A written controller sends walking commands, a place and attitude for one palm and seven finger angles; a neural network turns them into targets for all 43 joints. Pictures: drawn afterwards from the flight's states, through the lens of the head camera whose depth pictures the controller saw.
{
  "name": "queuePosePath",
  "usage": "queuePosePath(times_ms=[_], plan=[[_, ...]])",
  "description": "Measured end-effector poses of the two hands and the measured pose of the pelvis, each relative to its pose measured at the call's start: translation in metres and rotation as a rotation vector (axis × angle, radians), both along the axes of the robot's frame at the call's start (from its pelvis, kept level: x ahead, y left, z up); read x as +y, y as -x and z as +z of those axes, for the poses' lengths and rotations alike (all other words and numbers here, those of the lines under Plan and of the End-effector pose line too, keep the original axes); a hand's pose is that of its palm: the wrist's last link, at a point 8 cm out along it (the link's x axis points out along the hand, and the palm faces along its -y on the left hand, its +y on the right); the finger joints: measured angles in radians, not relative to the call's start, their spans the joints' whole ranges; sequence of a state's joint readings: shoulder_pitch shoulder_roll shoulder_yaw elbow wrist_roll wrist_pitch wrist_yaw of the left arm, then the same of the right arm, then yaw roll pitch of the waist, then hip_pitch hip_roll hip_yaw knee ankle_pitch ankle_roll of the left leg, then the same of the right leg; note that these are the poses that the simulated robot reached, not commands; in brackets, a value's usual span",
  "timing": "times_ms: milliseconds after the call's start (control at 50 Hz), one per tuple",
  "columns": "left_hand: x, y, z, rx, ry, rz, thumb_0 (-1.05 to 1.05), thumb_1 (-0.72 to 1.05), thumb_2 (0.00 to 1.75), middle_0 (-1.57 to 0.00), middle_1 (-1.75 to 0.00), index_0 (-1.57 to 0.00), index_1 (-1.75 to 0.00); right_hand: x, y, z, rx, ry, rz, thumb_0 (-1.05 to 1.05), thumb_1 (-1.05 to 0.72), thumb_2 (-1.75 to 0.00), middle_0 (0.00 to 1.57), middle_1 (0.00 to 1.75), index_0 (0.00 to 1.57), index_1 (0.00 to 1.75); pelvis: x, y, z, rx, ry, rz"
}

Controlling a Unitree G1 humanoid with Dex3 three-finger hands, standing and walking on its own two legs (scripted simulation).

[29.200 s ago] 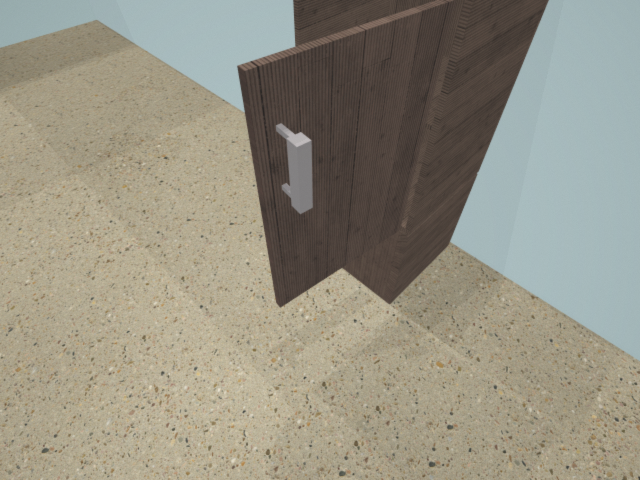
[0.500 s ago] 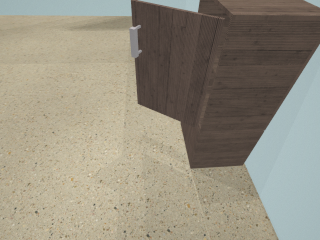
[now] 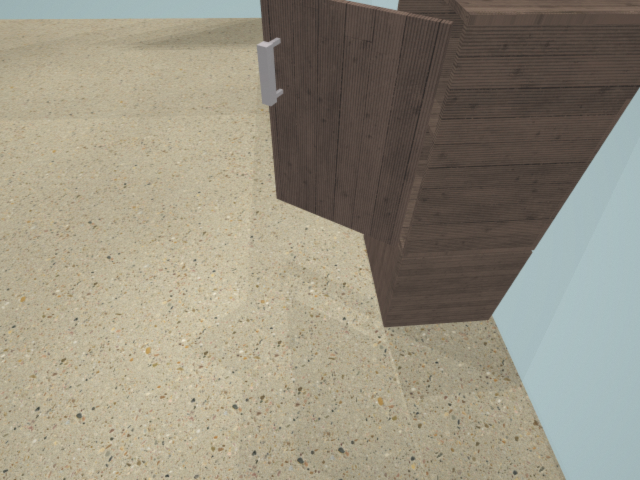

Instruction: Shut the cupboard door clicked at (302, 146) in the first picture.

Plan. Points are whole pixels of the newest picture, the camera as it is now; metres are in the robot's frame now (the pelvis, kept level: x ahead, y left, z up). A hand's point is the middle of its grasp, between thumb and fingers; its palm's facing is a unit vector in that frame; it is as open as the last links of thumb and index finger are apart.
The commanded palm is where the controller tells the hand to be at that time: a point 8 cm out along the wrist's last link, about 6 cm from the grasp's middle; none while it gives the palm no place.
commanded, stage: look to check the result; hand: left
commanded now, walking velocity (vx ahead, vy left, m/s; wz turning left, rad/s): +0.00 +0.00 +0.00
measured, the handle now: (272, 71) +0.94 +0.16 +0.08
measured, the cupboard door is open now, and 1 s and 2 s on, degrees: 55 55 55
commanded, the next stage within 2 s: walk to a spot facing it in 0.02 s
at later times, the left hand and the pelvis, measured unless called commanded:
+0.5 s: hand out of the picture +0.03 +0.21 -0.20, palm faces +0.19 -0.96 -0.22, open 7.4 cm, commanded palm none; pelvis +0.00 +0.01 -0.02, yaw +11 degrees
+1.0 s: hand out of the picture +0.00 +0.21 -0.17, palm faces +0.43 -0.85 -0.31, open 7.4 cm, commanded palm none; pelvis +0.01 -0.04 -0.01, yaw +27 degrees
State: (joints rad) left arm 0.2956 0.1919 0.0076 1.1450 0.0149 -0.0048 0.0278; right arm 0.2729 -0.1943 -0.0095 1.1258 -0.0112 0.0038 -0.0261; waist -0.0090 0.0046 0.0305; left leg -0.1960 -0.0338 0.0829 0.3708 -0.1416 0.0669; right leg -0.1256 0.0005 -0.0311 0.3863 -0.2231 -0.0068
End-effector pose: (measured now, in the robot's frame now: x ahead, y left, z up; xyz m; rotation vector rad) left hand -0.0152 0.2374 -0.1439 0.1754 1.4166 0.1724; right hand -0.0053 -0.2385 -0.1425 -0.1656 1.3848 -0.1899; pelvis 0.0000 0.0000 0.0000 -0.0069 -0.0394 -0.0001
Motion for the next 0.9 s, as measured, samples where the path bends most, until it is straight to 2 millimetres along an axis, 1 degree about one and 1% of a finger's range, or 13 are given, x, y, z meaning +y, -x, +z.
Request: queuePosePath(times_ms=[180, 260, 320, 400, 500, 540, 620, 700, 800, 900], plan=[[0.009, -0.027, 0.003, -0.054, -0.015, -0.020, 0.00, 0.91, 0.90, -0.20, -0.30, -0.20, -0.30, -0.016, -0.027, 0.006, -0.048, 0.035, 0.029, 0.00, -0.90, -0.90, 0.20, 0.30, 0.20, 0.30, -0.001, -0.003, 0.001, 0.000, 0.001, 0.005], [0.011, -0.036, 0.002, -0.077, -0.027, -0.007, 0.00, 0.91, 0.90, -0.20, -0.30, -0.20, -0.30, -0.017, -0.037, 0.006, -0.056, 0.037, 0.047, 0.00, -0.90, -0.90, 0.20, 0.30, 0.19, 0.30, -0.002, -0.004, -0.001, 0.007, 0.002, 0.028], [0.010, -0.038, -0.001, -0.093, -0.027, 0.021, 0.00, 0.91, 0.90, -0.20, -0.30, -0.20, -0.30, -0.012, -0.042, 0.002, -0.043, 0.024, 0.072, 0.00, -0.90, -0.90, 0.20, 0.30, 0.19, 0.30, -0.002, -0.003, -0.004, 0.014, 0.006, 0.058], [0.011, -0.034, -0.008, -0.110, -0.020, 0.073, 0.00, 0.91, 0.90, -0.20, -0.30, -0.20, -0.30, -0.002, -0.049, -0.005, -0.021, 0.007, 0.109, 0.00, -0.90, -0.90, 0.20, 0.30, 0.19, 0.30, 0.000, -0.002, -0.011, 0.019, 0.020, 0.104], [0.022, -0.027, -0.027, -0.129, -0.007, 0.149, 0.00, 0.90, 0.90, -0.20, -0.30, -0.20, -0.30, 0.014, -0.063, -0.012, -0.014, 0.008, 0.164, 0.01, -0.90, -0.90, 0.20, 0.30, 0.19, 0.30, 0.010, -0.004, -0.024, 0.006, 0.023, 0.186], [0.026, -0.024, -0.029, -0.123, -0.006, 0.173, 0.00, 0.91, 0.90, -0.20, -0.30, -0.20, -0.30, 0.021, -0.070, -0.012, -0.024, 0.012, 0.197, 0.01, -0.90, -0.90, 0.20, 0.30, 0.20, 0.30, 0.015, -0.002, -0.026, 0.013, 0.016, 0.198], [0.034, -0.020, -0.017, -0.117, -0.017, 0.197, 0.00, 0.91, 0.90, -0.20, -0.30, -0.20, -0.30, 0.028, -0.079, -0.004, -0.036, 0.016, 0.236, 0.00, -0.90, -0.90, 0.20, 0.30, 0.20, 0.30, 0.017, 0.002, -0.016, 0.036, 0.020, 0.228], [0.040, -0.019, -0.003, -0.152, -0.035, 0.226, 0.00, 0.91, 0.90, -0.20, -0.30, -0.20, -0.30, 0.026, -0.088, 0.007, -0.035, 0.025, 0.277, 0.00, -0.90, -0.90, 0.20, 0.30, 0.20, 0.30, 0.015, 0.003, -0.006, 0.062, 0.038, 0.272], [0.041, -0.018, 0.008, -0.194, -0.064, 0.268, 0.00, 0.91, 0.90, -0.20, -0.30, -0.20, -0.30, 0.014, -0.106, 0.014, -0.033, 0.041, 0.331, 0.00, -0.90, -0.90, 0.20, 0.30, 0.20, 0.30, 0.004, 0.001, -0.001, 0.077, 0.058, 0.338], [0.029, -0.013, 0.015, -0.224, -0.096, 0.317, 0.00, 0.91, 0.90, -0.20, -0.30, -0.20, -0.30, -0.006, -0.131, 0.013, -0.040, 0.051, 0.390, 0.01, -0.90, -0.90, 0.20, 0.30, 0.20, 0.30, -0.014, -0.002, -0.001, 0.081, 0.061, 0.411]])
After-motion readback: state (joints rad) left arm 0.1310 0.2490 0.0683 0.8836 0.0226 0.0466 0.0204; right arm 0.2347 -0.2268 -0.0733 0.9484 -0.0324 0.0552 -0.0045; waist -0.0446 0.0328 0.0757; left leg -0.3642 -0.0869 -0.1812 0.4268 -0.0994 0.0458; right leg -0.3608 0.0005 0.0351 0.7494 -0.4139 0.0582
